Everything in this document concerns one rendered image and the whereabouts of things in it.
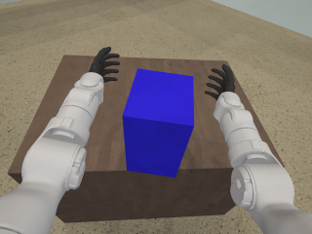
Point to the robot left upper arm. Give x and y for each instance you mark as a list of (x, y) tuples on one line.
[(53, 167)]

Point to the pedestal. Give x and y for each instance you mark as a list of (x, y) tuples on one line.
[(107, 190)]

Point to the right robot hand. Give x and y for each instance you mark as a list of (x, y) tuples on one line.
[(226, 85)]

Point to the carton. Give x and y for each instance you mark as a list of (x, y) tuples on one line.
[(158, 121)]

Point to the robot right upper arm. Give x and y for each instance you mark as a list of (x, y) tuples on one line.
[(265, 191)]

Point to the left robot hand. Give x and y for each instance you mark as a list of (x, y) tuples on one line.
[(100, 63)]

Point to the left robot forearm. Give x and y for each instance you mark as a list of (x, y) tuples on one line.
[(76, 115)]

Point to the right robot forearm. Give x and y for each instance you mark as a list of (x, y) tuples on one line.
[(240, 133)]

